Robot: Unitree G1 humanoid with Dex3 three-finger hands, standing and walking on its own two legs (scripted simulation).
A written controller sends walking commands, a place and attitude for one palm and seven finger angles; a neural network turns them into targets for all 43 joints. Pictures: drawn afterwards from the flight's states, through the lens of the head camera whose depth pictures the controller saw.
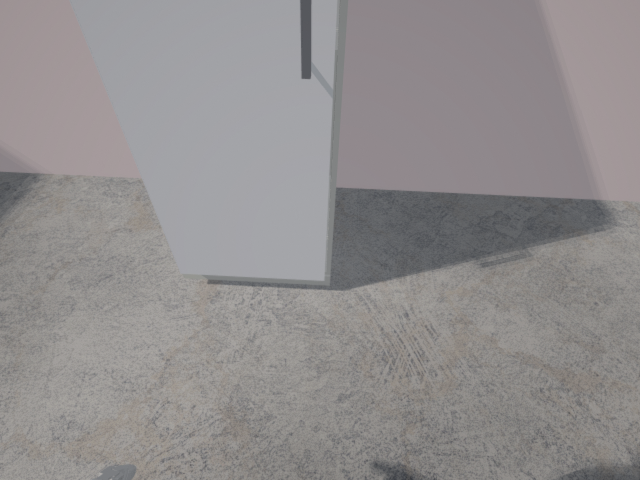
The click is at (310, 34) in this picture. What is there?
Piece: fridge door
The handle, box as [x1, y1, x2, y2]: [300, 0, 310, 78]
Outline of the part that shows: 300,0 301,74 302,78 310,78 310,0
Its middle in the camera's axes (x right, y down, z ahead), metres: -0.03 -0.45 +0.71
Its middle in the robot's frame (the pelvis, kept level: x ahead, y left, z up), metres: +0.86 +0.09 +0.26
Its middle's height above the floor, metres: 1.03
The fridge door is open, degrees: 0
